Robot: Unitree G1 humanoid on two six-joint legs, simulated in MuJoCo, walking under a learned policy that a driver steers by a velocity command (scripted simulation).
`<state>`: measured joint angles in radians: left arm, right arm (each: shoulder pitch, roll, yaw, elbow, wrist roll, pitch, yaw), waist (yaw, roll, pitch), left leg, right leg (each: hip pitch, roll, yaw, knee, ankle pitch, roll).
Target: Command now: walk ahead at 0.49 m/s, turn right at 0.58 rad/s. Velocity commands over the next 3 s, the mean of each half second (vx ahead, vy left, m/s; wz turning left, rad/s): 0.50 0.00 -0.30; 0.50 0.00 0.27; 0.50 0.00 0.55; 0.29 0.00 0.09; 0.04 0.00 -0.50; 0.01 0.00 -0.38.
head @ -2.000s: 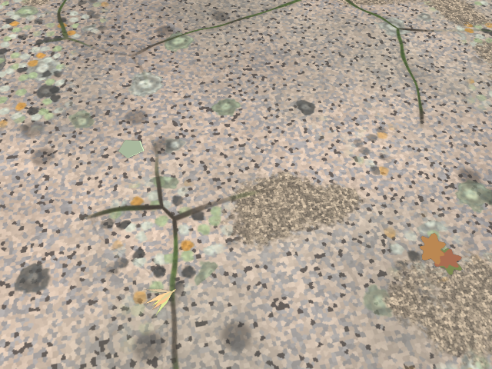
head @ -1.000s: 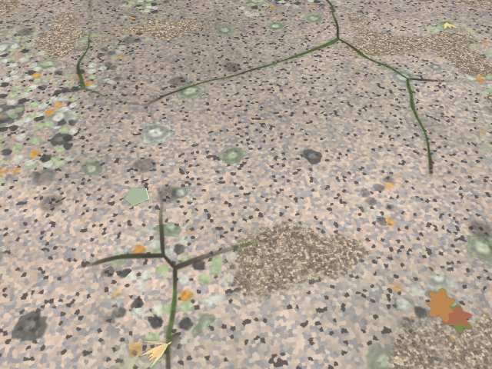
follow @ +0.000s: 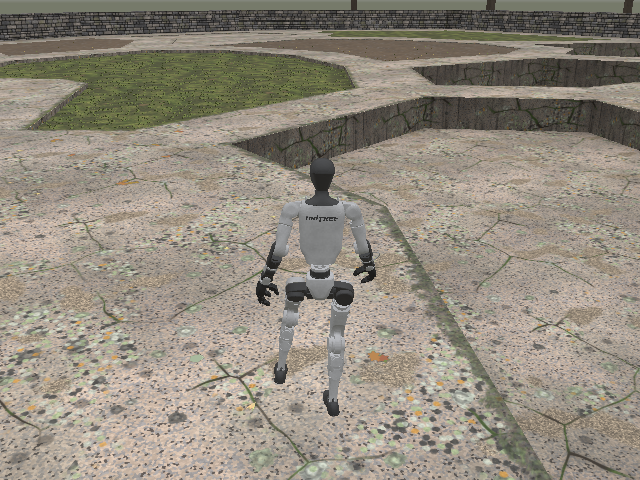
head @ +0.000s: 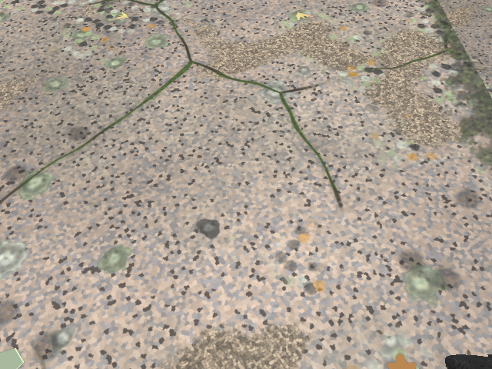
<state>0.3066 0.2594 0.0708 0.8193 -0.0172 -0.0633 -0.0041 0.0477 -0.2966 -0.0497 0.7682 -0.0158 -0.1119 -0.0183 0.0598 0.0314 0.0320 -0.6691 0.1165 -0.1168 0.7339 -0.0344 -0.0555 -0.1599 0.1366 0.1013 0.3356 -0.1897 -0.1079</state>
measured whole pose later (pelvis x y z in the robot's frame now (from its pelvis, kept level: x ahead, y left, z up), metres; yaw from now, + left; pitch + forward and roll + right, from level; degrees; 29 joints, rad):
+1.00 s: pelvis +0.54 -0.04 +0.00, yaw +3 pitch +1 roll -2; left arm 0.33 0.27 0.07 0.86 0.01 -0.10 0.00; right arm 0.18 -0.30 -0.07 0.76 0.02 -0.03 0.02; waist 0.06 0.05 0.01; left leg -0.71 0.11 -0.06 0.86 -0.01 0.00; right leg -0.02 0.03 -0.19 0.24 -0.23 -0.03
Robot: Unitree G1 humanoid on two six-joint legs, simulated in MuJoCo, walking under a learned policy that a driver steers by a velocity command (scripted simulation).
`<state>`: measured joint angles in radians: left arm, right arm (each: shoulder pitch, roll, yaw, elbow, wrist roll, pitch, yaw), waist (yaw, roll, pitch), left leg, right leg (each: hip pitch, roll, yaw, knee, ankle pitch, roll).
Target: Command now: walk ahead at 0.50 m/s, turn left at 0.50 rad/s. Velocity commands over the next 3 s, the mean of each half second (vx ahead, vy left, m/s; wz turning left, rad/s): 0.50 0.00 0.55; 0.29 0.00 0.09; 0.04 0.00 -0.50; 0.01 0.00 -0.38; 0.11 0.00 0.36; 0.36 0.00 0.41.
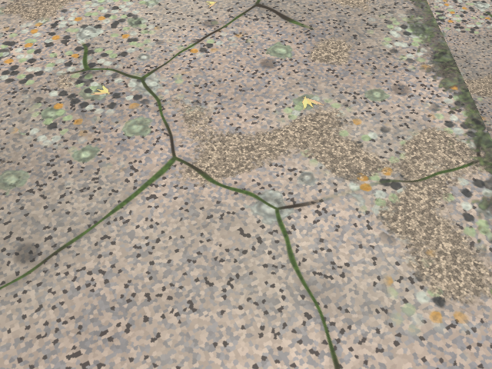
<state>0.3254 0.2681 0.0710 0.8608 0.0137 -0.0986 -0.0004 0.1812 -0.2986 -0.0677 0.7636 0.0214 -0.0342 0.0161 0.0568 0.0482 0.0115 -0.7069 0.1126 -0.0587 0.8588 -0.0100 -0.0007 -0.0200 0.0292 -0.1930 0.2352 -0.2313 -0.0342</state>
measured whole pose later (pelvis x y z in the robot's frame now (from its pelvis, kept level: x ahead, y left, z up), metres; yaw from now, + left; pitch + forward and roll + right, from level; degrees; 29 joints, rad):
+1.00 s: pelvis +0.48 +0.08 +0.00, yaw +17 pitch +2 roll +1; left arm 0.22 0.29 0.06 0.79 -0.02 -0.01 0.00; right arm 0.11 -0.27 -0.05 0.65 0.00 0.01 -0.04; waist 0.05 0.01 0.05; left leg -0.45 -0.01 -0.10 0.73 -0.35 -0.07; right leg -0.32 0.08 0.11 0.43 -0.14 -0.04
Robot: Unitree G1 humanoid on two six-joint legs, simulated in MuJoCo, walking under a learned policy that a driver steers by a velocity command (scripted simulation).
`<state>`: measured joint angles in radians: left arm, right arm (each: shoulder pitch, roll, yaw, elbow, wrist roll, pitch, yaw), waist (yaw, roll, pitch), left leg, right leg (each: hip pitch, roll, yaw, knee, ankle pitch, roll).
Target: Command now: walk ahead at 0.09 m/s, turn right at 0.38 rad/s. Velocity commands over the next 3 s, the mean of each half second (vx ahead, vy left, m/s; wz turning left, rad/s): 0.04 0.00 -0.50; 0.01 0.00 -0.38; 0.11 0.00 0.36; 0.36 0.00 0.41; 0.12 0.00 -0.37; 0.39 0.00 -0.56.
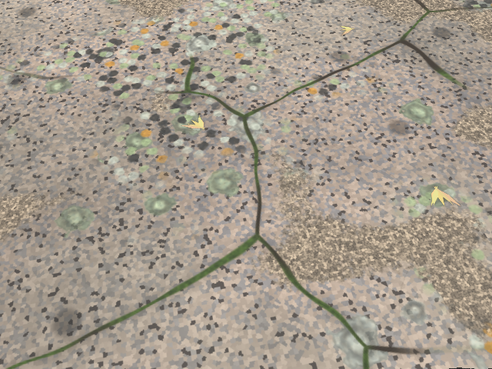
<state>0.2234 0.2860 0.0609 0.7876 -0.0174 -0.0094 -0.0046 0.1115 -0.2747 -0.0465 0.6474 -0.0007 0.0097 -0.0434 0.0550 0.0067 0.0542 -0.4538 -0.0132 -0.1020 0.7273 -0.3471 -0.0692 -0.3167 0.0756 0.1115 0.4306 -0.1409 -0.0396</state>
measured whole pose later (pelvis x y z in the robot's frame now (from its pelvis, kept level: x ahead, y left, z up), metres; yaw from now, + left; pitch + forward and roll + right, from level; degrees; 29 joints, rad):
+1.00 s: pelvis +0.03 -0.01 -0.01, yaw -28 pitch +0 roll +0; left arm 0.14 0.26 0.03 0.70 0.02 0.02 0.01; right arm 0.18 -0.27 -0.06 0.73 -0.01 -0.01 -0.01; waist 0.00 -0.02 0.03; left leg -0.24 0.00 -0.04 0.50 -0.26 -0.02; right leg -0.28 0.08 0.12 0.53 -0.25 -0.02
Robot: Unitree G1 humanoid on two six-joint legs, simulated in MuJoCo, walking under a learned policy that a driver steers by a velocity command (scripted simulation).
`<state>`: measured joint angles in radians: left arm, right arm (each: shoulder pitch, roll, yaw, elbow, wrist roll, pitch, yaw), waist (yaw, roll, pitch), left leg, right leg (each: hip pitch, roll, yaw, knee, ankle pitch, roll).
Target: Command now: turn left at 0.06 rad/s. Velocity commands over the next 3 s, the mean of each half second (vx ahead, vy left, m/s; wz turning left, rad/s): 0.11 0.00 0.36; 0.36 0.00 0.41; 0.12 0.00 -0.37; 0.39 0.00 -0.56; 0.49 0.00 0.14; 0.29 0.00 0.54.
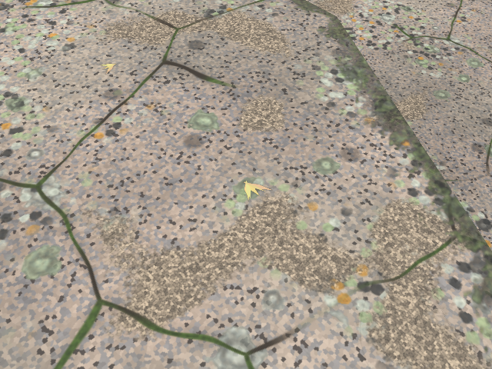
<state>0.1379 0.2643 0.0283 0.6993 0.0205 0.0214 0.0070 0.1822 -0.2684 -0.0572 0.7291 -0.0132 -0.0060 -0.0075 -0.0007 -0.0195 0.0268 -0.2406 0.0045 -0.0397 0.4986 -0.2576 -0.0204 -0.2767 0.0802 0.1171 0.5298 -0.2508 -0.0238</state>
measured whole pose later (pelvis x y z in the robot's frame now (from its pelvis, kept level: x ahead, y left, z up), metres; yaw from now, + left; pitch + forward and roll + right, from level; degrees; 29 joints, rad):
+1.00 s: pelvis +0.19 +0.17 +0.01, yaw +27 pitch +2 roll +0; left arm 0.04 0.28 0.04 0.71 0.00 -0.09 -0.06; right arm 0.37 -0.28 -0.04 0.72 0.00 -0.04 -0.03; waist -0.06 -0.05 0.04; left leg -0.02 -0.09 -0.06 0.30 -0.32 0.08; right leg -0.62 -0.02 0.01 0.55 0.13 0.01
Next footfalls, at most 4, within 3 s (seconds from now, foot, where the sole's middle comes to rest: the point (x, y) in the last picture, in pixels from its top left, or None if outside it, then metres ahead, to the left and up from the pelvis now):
0.62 left None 0.10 0.21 -0.77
1.08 right None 0.45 0.19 -0.77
1.48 left None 0.36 0.40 -0.77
2.00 right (208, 324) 0.62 0.12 -0.77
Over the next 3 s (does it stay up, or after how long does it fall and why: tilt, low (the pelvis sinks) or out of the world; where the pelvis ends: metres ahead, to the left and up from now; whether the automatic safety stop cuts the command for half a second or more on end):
stays up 1.02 0.21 -0.01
